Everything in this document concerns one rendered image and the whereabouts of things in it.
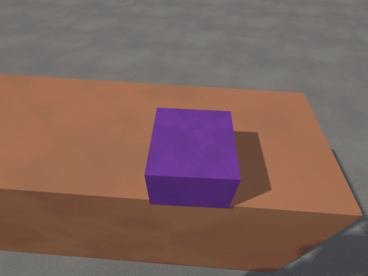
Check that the carton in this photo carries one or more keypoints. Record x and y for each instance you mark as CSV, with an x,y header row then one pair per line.
x,y
192,159

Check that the pedestal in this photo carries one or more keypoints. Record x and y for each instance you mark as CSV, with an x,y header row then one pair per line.
x,y
73,154

